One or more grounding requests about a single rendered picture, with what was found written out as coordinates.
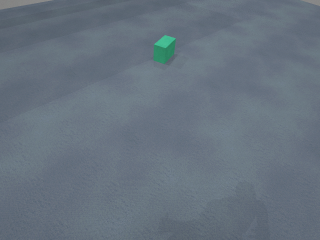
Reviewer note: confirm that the carton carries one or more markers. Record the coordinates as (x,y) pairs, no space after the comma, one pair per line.
(164,49)

